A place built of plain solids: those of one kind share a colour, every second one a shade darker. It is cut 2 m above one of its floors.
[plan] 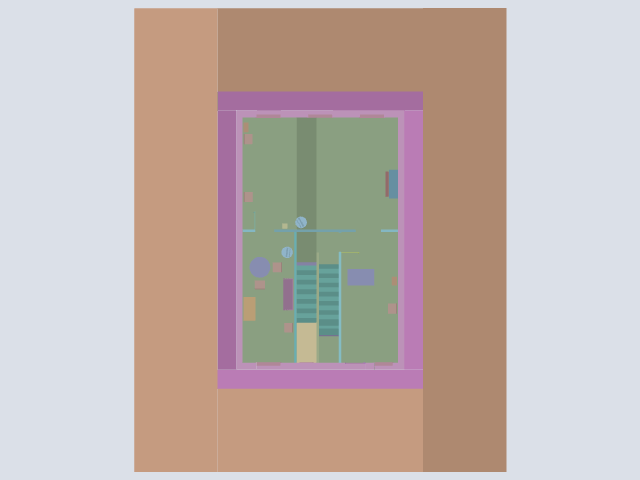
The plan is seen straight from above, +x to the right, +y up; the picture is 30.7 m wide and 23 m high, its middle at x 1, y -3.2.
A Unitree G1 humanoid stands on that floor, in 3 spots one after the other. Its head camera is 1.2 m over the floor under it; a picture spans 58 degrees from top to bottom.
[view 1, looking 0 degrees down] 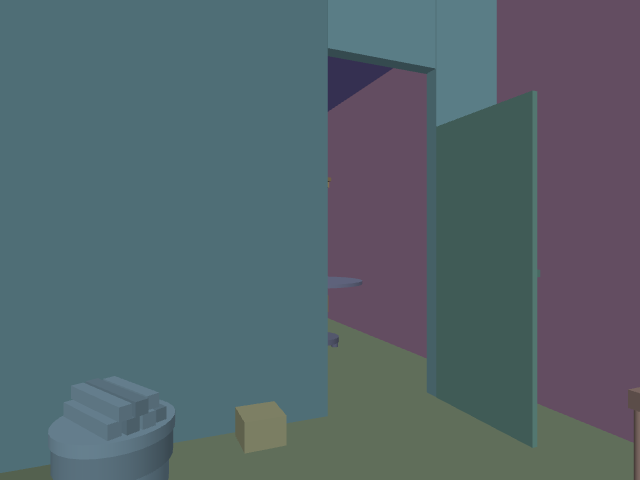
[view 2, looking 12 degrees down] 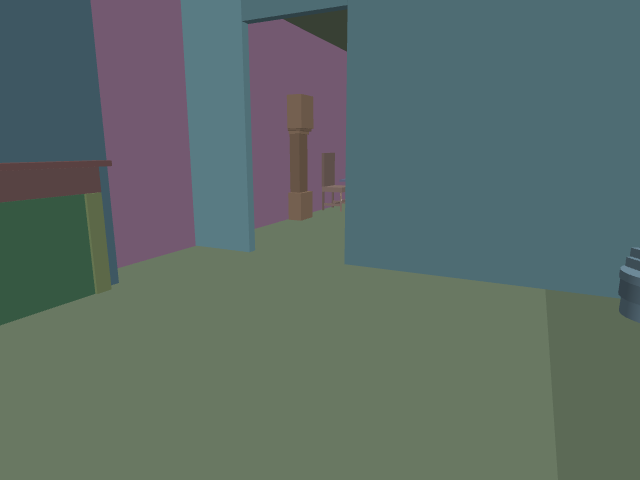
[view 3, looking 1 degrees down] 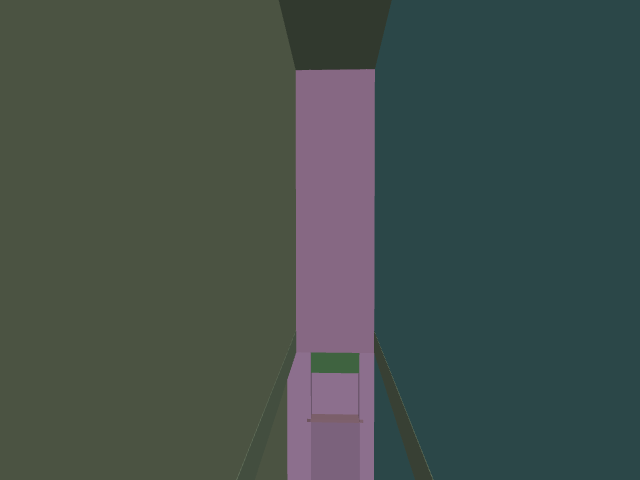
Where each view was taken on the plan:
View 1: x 0.00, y -0.01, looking -113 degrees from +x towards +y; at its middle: wall_partN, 2.92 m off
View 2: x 1.01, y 1.37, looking -64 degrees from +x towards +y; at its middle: floor_storey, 5.77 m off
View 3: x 0.35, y -3.82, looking -88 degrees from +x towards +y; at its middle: wall_storey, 5.27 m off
